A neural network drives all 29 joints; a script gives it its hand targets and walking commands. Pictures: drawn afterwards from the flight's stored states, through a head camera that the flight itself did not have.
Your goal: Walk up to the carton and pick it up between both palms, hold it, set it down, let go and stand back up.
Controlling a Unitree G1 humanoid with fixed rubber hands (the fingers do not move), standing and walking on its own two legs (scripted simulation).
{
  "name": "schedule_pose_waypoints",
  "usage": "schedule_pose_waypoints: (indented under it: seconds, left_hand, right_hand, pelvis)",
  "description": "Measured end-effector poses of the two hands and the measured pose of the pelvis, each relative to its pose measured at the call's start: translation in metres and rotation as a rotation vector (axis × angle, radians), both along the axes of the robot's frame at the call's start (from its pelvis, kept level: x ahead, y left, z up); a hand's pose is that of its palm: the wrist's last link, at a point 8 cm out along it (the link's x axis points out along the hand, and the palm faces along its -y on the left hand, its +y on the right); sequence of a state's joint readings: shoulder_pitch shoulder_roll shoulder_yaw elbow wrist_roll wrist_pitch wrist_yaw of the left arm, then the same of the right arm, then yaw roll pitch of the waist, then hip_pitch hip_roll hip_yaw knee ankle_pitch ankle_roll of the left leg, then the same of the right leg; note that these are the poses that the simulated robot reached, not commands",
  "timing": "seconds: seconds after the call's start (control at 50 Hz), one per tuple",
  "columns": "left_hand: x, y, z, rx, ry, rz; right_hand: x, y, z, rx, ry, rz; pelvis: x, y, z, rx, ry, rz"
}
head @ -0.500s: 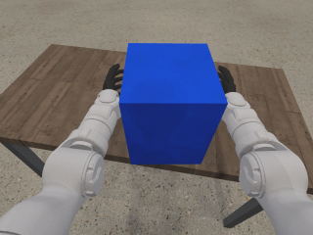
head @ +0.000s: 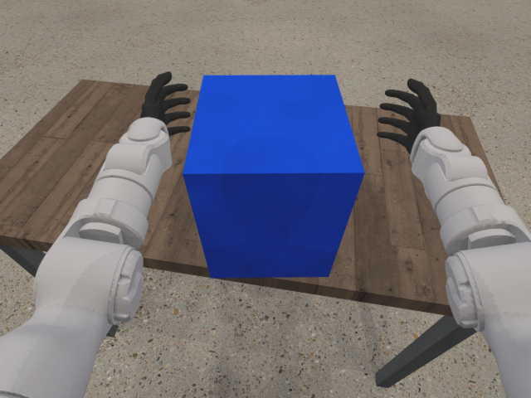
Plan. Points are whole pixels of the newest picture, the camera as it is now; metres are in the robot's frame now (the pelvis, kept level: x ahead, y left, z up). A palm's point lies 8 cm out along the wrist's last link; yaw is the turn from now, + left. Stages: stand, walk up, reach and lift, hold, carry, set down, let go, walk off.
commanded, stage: set down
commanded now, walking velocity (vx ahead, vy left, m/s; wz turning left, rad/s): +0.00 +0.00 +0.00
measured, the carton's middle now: (269, 181) +0.44 +0.05 +0.10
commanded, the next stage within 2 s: none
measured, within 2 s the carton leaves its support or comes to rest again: neither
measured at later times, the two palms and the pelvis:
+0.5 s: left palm (134, 84) +0.43 +0.22 +0.26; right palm (449, 92) +0.47 -0.17 +0.25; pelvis +0.00 +0.00 +0.01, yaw +1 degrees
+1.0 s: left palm (125, 146) +0.38 +0.23 +0.20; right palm (449, 154) +0.43 -0.18 +0.19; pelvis -0.01 +0.00 +0.01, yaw +0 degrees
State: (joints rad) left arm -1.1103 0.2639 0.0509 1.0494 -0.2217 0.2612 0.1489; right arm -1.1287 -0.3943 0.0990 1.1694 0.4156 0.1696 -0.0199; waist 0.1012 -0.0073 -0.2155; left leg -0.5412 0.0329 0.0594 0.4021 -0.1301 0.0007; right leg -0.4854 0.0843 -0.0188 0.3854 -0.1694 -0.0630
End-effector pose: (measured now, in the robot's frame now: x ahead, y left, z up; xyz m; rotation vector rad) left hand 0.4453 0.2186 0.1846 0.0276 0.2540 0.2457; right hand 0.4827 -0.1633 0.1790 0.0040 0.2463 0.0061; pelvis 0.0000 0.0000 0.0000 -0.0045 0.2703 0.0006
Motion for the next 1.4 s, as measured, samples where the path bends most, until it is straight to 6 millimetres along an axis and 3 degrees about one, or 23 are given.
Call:
schedule_pose_waypoints:
  seconds: [0.36,0.56,0.7,1.0,1.24,1.4]
  left_hand:
    - [-0.007,0.003,0.058,0.007,-0.008,-0.003]
    - [-0.013,0.006,0.072,0.013,-0.008,-0.013]
    - [-0.023,0.008,0.062,0.010,0.004,-0.018]
    - [-0.065,0.014,0.015,-0.018,0.029,-0.001]
    - [-0.091,0.006,-0.006,-0.029,0.020,-0.005]
    - [-0.090,-0.003,-0.017,-0.051,0.019,-0.026]
  right_hand:
    - [-0.004,0.000,0.060,0.018,-0.020,0.017]
    - [-0.011,-0.007,0.073,0.020,-0.015,0.017]
    - [-0.021,-0.012,0.063,0.021,-0.008,0.026]
    - [-0.057,-0.019,0.014,0.019,0.001,0.048]
    - [-0.087,-0.027,-0.011,0.013,-0.010,0.040]
    - [-0.096,-0.032,-0.018,-0.008,0.002,0.021]
  pelvis:
    - [0.000,-0.006,0.004,0.005,-0.078,0.015]
    - [-0.001,-0.004,0.006,0.005,-0.108,0.013]
    - [-0.003,-0.003,0.007,0.006,-0.135,0.006]
    - [-0.010,-0.002,0.007,0.008,-0.183,0.001]
    - [-0.011,-0.003,0.007,0.011,-0.213,-0.002]
    - [-0.010,-0.002,0.008,0.012,-0.210,-0.004]
